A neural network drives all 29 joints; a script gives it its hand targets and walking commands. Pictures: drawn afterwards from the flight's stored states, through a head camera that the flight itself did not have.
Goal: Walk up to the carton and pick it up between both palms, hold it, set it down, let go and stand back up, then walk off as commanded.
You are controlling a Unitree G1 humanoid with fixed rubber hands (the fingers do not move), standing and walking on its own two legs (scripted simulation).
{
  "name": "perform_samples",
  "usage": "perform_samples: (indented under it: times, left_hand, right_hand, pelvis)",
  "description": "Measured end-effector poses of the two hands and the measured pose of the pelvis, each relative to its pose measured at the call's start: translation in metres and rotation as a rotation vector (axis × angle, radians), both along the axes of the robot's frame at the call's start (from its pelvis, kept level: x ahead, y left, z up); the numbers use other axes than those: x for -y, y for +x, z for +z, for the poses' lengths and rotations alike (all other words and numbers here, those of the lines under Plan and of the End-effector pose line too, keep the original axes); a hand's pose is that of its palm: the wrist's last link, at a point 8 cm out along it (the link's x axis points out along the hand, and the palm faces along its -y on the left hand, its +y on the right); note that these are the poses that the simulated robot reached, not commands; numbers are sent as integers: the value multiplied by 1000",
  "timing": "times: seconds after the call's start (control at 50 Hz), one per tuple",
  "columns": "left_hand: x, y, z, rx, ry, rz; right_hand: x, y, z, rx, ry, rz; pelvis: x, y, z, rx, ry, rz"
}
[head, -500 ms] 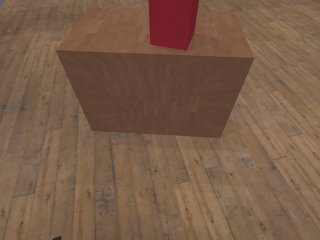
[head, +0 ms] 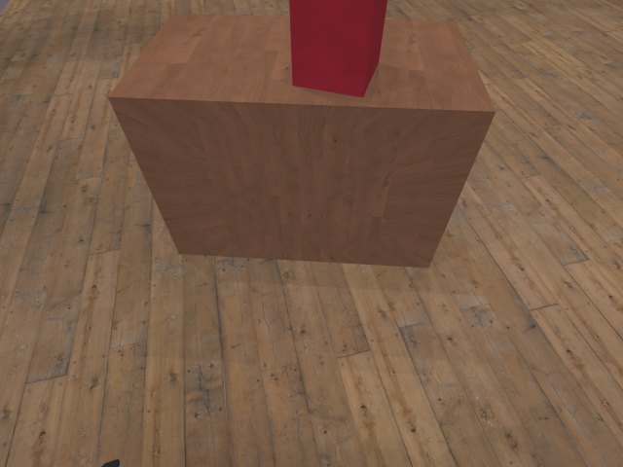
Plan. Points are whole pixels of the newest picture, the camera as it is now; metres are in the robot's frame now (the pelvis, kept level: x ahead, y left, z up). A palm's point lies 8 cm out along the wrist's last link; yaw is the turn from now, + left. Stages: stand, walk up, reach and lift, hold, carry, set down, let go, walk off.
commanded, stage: stand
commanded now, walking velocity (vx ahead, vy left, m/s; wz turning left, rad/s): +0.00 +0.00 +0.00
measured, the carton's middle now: (340, 27) +1.11 -0.06 +0.06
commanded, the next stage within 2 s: none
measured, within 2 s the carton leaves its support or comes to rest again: neither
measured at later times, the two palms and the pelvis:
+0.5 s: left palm out of the picture +0.08 +0.31 -0.11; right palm out of the picture +0.04 -0.32 -0.11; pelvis +0.00 +0.00 +0.00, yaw +0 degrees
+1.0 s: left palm out of the picture +0.08 +0.30 -0.11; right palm out of the picture +0.04 -0.32 -0.11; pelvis +0.00 +0.00 +0.00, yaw +0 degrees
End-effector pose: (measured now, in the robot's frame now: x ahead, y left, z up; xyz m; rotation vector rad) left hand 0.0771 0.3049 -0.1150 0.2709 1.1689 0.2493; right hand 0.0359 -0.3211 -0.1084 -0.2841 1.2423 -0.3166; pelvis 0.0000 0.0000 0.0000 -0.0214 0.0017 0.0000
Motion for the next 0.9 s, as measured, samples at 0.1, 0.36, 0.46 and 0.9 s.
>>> perform_samples:
  times: [0.1,0.36,0.46,0.9]
  left_hand:
    - [0,1,0,-3,1,0]
    - [0,2,0,-4,0,-1]
    - [0,3,1,3,2,-1]
    - [1,4,1,6,2,-1]
  right_hand:
    - [0,0,0,-3,1,-1]
    - [0,1,0,-6,-2,-2]
    - [0,2,0,1,-2,-2]
    - [1,2,0,1,0,-2]
  pelvis:
    - [0,1,0,-2,1,0]
    - [0,2,0,-2,1,0]
    - [0,2,0,-2,0,0]
    - [0,2,0,0,1,0]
